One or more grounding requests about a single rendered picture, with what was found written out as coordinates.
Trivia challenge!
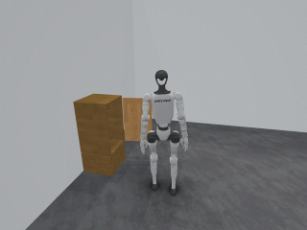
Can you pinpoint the cupboard door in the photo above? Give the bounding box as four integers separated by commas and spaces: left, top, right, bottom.
122, 98, 153, 142

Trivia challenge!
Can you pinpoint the right robot upper arm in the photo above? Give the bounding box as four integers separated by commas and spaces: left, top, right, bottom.
173, 91, 185, 120

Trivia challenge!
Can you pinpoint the right robot thigh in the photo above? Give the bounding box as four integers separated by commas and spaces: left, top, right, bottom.
169, 130, 180, 166

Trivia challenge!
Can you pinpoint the robot right hand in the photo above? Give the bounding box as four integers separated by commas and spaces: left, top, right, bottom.
179, 137, 189, 151

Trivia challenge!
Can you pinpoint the robot right foot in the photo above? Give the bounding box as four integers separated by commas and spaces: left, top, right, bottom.
170, 182, 177, 196

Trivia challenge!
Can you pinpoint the left robot upper arm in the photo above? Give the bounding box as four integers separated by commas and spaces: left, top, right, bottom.
142, 93, 152, 122

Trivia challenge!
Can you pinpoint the right robot forearm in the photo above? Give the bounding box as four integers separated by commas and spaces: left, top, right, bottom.
178, 113, 188, 138

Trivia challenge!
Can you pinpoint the left robot forearm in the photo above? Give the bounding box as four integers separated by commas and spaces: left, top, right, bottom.
140, 114, 148, 140

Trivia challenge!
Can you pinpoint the robot left hand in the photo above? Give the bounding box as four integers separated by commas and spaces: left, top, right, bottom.
140, 139, 149, 154

